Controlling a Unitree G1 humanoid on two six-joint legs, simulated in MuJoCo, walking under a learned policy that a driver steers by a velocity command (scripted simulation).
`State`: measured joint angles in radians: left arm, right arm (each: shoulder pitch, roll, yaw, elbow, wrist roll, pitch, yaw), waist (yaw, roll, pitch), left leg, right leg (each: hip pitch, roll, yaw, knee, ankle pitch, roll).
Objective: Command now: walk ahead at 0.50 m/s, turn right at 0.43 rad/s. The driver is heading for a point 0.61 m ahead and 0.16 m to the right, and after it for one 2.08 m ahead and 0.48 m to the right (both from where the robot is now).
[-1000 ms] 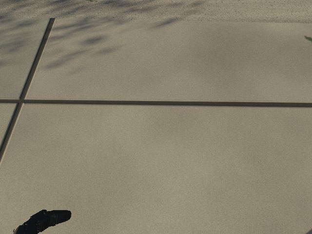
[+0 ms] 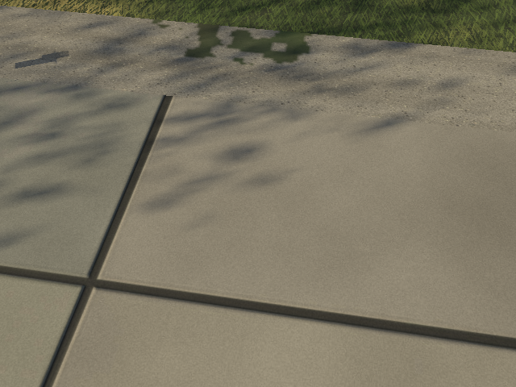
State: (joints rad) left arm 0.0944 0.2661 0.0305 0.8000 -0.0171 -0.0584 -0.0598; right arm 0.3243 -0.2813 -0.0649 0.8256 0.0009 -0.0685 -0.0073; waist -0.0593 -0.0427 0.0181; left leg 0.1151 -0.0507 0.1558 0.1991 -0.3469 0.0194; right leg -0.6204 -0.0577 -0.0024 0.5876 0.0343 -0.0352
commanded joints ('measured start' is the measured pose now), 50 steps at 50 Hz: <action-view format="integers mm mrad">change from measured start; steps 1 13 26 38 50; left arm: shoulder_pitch -58 124 225 145 236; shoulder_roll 112 166 137 80 222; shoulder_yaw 33 68 67 55 119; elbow -107 -130 -114 -217 -237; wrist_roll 1 8 0 3 19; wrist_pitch -13 -12 21 48 52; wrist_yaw -15 49 75 63 35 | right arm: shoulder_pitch -9 -101 -149 -128 -87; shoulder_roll -192 -108 -167 -140 -158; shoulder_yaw -48 -10 -38 -33 -34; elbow -41 -156 -181 -109 -62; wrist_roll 6 -16 -1 -10 17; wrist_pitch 18 -36 -71 -37 18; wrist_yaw -20 0 15 1 -15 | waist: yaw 36 42 13 57 143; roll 128 9 -66 143 -21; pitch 2 -44 -107 -8 -184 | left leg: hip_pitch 43 -712 -284 -224 -332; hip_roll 316 148 92 309 195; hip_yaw -26 -219 -248 -220 8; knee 156 803 238 38 644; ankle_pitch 974 53 283 740 585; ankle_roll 101 -67 10 172 11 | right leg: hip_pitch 27 396 413 -64 575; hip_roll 58 -95 -13 -26 7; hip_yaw -74 324 384 69 72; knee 0 -369 -39 428 -145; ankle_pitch -153 64 -122 -300 300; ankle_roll -52 -273 -97 77 -114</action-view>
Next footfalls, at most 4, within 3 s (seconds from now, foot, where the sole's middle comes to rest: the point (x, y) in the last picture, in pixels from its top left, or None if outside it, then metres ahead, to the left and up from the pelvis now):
0.06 right None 0.22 -0.11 -0.77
0.54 left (235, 371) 0.52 0.05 -0.77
1.00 right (352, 335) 0.59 -0.26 -0.77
1.44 left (264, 312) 0.67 -0.03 -0.77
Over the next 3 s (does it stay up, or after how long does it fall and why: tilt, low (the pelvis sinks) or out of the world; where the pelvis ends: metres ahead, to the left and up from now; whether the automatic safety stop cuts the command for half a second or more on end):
stays up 1.40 -0.25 0.00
